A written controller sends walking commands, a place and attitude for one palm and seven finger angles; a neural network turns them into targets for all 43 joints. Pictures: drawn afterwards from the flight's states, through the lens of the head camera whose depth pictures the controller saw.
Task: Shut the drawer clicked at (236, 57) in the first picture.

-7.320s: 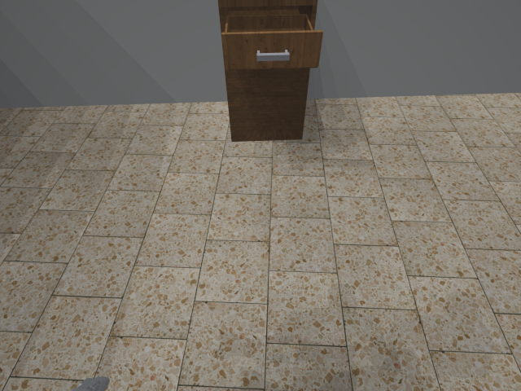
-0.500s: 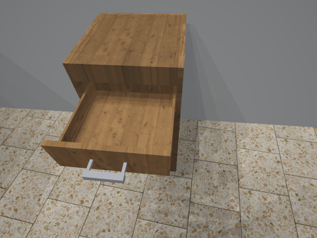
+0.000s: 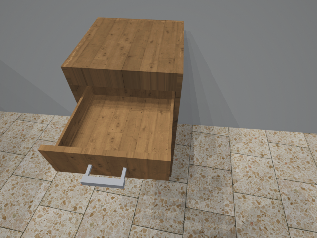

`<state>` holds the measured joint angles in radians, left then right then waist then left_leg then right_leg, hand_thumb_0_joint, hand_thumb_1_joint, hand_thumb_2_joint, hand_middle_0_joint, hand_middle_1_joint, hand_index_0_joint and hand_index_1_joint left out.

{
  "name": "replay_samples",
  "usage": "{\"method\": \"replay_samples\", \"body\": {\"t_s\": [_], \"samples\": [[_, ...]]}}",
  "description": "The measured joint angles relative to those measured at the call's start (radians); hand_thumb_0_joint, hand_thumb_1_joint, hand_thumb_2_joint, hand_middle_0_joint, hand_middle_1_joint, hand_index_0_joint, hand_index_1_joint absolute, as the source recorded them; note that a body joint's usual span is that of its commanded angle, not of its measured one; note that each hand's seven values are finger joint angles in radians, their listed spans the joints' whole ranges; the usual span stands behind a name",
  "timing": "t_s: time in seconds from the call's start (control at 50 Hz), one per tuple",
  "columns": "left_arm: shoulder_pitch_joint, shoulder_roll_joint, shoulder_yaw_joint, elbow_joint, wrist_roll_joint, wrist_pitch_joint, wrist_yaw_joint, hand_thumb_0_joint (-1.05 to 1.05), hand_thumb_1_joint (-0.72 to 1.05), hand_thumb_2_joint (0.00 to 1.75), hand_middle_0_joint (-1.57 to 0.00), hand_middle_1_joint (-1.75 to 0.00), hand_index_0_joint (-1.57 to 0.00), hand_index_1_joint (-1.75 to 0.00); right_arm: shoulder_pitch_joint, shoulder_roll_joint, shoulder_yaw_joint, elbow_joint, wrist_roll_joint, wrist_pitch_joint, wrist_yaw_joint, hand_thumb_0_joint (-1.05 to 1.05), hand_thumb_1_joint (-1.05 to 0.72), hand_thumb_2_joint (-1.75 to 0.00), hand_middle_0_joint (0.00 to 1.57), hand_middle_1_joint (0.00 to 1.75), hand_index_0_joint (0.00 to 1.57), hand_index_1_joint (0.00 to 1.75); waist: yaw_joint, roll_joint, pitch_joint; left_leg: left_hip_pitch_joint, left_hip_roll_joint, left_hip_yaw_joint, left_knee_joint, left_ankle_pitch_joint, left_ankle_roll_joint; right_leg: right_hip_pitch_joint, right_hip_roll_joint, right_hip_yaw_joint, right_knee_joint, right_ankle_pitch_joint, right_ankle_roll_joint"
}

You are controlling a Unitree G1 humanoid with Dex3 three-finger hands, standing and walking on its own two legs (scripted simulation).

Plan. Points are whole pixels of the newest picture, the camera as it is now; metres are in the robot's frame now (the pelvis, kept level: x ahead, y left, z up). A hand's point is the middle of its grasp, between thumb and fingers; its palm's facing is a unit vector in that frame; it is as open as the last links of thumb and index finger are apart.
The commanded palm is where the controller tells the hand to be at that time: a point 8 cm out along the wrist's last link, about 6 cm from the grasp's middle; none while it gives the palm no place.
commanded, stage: come to a stop and stand still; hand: left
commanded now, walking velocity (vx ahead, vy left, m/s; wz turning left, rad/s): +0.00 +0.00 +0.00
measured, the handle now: (105, 175) +0.31 +0.19 -0.09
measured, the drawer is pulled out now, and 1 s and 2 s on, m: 0.30 0.30 0.30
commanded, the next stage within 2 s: look again from close up in 0.20 s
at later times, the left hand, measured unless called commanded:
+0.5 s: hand out of the picture +0.00 +0.18 -0.18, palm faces +0.02 -0.98 -0.22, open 7.4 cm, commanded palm none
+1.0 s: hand out of the picture +0.07 +0.19 -0.14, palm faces +0.16 -0.96 -0.22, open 7.3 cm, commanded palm +0.09 +0.23 -0.07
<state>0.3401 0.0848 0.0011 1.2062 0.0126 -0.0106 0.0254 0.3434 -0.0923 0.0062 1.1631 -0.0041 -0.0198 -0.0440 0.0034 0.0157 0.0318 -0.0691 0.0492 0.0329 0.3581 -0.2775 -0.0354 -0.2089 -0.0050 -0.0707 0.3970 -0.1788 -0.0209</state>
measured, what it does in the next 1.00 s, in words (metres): stands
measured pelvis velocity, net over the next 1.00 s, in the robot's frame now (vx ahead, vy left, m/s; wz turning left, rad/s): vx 0.00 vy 0.01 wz -0.01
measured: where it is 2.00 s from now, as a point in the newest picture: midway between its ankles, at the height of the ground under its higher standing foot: outside the picture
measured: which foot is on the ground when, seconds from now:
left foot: down 0.00-1.00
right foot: down 0.00-1.00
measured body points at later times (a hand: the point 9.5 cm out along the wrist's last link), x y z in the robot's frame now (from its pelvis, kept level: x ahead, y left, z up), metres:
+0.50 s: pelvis +0.00 +0.00 -0.01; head +0.00 -0.01 +0.44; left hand +0.00 +0.23 -0.16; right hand +0.00 -0.21 -0.18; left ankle -0.05 +0.13 -0.74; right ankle +0.02 -0.10 -0.74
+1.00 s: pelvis +0.00 +0.01 -0.01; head +0.01 -0.01 +0.44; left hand +0.07 +0.24 -0.12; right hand +0.00 -0.22 -0.17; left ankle -0.05 +0.13 -0.74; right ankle +0.02 -0.10 -0.74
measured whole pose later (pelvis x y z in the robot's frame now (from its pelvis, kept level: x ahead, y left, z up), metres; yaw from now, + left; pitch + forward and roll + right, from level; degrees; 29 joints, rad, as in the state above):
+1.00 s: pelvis +0.00 +0.01 -0.01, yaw -1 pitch +0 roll +1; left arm 0.42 0.15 0.03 0.61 -0.08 0.02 0.06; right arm 0.38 -0.17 0.01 1.00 0.02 -0.13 -0.06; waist -0.01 0.02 0.02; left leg -0.16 0.02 0.05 0.50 -0.34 -0.02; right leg -0.30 -0.03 -0.05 0.55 -0.25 -0.02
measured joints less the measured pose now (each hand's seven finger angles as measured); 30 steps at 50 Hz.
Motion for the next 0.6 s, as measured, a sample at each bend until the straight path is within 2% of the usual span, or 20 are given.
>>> {"method": "replay_samples", "body": {"t_s": [0.18,0.3,0.36,0.48,0.6], "samples": [[-0.022,-0.015,0.001,-0.008,0.001,-0.009,0.006,0.00,0.91,0.90,-0.20,-0.30,-0.20,-0.30,-0.007,-0.005,-0.002,-0.004,0.000,-0.003,-0.007,0.00,-0.91,-0.89,0.20,0.30,0.20,0.30,0.000,0.002,-0.009,0.004,0.013,-0.005,0.007,-0.012,-0.011,0.004,0.011,-0.007,0.010,-0.016,-0.010],[-0.036,0.009,0.004,-0.014,0.003,-0.007,0.010,0.02,0.92,0.90,-0.20,-0.30,-0.20,-0.30,-0.016,-0.012,-0.003,-0.015,-0.002,-0.002,-0.008,0.00,-0.91,-0.89,0.20,0.30,0.20,0.30,-0.002,0.002,-0.014,0.007,0.019,-0.006,0.013,-0.018,-0.016,0.005,0.017,-0.008,0.018,-0.023,-0.015],[-0.039,0.014,0.004,-0.043,0.009,-0.030,0.026,0.01,0.91,0.90,-0.20,-0.30,-0.20,-0.30,-0.031,-0.031,-0.012,-0.054,-0.002,0.006,0.004,0.00,-0.91,-0.89,0.20,0.30,0.20,0.30,-0.005,0.023,-0.006,-0.079,0.028,-0.009,0.133,-0.076,0.003,-0.028,0.026,-0.016,0.043,-0.023,-0.014],[-0.034,0.042,0.003,-0.075,0.008,-0.003,0.013,0.01,0.91,0.90,-0.20,-0.30,-0.20,-0.30,-0.012,-0.061,-0.019,-0.109,-0.010,-0.002,0.011,0.00,-0.92,-0.90,0.20,0.30,0.20,0.30,-0.017,0.030,-0.038,-0.094,-0.004,-0.002,0.170,-0.079,0.011,-0.066,-0.002,0.001,0.131,-0.068,0.000],[-0.053,0.065,0.000,-0.110,0.003,0.003,0.007,0.00,0.91,0.90,-0.20,-0.30,-0.20,-0.30,0.004,-0.057,0.000,-0.113,-0.011,-0.006,0.016,0.00,-0.92,-0.90,0.20,0.30,0.20,0.30,-0.014,0.030,-0.046,-0.073,-0.025,0.012,0.141,-0.066,0.023,-0.065,-0.021,0.017,0.139,-0.071,0.010]]}}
